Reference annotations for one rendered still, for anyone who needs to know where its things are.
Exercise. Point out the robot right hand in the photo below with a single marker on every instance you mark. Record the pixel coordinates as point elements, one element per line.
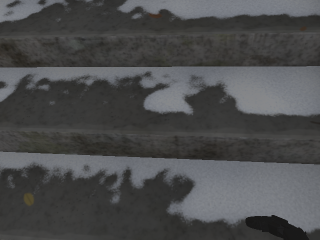
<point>276,226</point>

